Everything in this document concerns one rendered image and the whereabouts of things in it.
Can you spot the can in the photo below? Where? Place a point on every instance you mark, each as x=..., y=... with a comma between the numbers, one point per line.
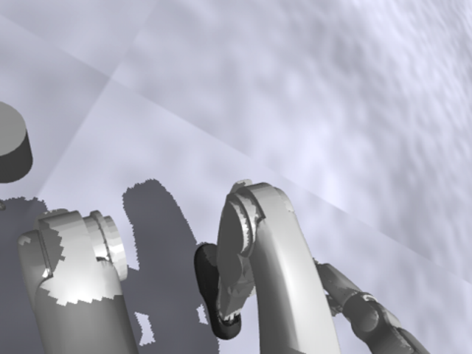
x=15, y=152

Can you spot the right robot arm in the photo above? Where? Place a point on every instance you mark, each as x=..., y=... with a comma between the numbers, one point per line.
x=372, y=323

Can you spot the right robot foot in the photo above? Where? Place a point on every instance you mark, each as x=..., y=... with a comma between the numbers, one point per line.
x=207, y=276

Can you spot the right robot hand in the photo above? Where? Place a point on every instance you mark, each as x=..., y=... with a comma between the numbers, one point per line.
x=339, y=287

